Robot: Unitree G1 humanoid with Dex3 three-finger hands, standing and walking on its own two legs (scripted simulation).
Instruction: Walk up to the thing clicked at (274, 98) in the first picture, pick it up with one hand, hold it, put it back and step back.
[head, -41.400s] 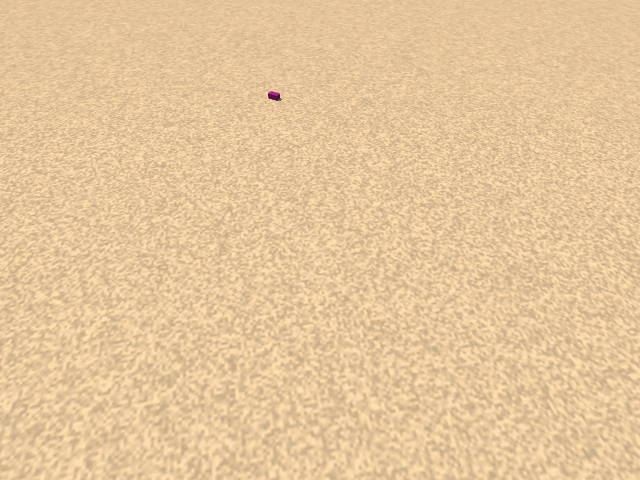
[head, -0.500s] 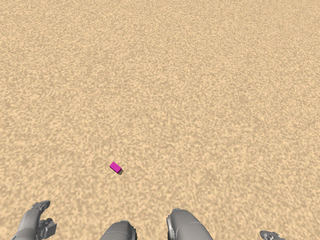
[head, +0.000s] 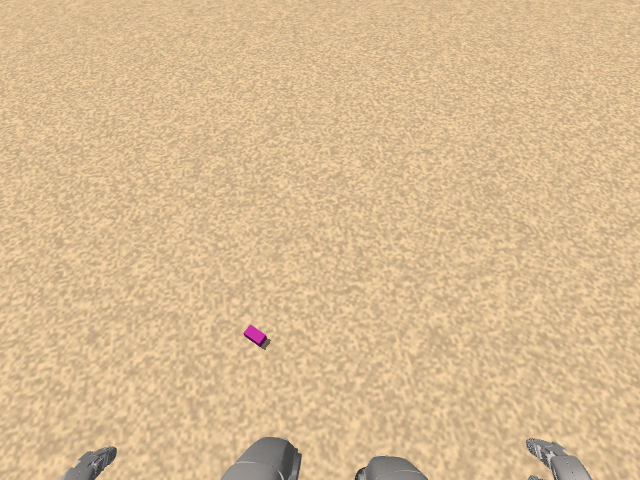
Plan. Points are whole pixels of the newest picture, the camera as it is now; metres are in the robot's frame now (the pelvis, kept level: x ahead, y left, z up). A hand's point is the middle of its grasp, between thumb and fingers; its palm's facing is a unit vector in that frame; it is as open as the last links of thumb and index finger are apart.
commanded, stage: step back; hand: left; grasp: from above
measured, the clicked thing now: (255, 335) +0.55 +0.22 -0.75
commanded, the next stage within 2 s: none
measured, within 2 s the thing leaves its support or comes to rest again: neither
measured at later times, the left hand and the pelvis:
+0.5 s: hand out of the picture -0.08 +0.29 -0.16, palm faces -0.02 -0.93 -0.37, open 7.4 cm; pelvis -0.16 +0.02 +0.00, yaw -2 degrees
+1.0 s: hand out of the picture -0.20 +0.26 -0.15, palm faces +0.03 -0.91 -0.41, open 7.4 cm; pelvis -0.34 -0.01 -0.02, yaw +3 degrees
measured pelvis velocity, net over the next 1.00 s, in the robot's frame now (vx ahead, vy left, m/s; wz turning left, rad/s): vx -0.34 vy -0.01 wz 0.06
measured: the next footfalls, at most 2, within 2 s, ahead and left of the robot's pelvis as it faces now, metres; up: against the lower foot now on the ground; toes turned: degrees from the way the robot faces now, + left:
left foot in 0.16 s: -0.04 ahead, +0.13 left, +0.00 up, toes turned +0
right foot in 0.60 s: -0.20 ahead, -0.12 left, +0.00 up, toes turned -1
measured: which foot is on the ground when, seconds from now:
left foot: up 0.00-0.14, down 0.16-0.64, up 0.66-0.96, down 0.98-1.00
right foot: down 0.00-0.18, up 0.20-0.58, down 0.60-1.00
